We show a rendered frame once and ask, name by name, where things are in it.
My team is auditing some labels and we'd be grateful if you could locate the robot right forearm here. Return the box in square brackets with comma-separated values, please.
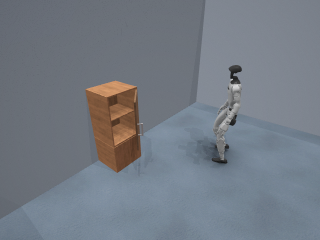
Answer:
[224, 99, 229, 107]

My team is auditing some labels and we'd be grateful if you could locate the robot left forearm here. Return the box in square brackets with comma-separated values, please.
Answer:
[224, 104, 240, 125]

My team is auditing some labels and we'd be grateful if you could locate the right robot hand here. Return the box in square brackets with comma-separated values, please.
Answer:
[217, 105, 227, 115]

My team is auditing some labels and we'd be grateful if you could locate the left robot hand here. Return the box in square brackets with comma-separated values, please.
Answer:
[216, 123, 229, 137]

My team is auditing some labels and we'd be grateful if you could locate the robot foot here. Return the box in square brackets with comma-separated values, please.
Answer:
[214, 144, 229, 149]
[212, 157, 228, 164]

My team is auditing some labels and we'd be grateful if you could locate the robot left upper arm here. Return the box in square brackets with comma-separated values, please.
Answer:
[232, 85, 241, 108]

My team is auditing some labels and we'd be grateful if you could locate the cupboard door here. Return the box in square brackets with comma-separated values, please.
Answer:
[134, 89, 140, 151]

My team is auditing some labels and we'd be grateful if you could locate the robot right foot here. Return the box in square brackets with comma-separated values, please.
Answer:
[214, 144, 229, 149]

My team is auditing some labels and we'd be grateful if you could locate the robot left foot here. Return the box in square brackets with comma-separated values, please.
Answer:
[212, 157, 228, 164]

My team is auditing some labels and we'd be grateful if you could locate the handle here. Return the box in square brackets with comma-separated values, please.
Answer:
[137, 123, 144, 136]

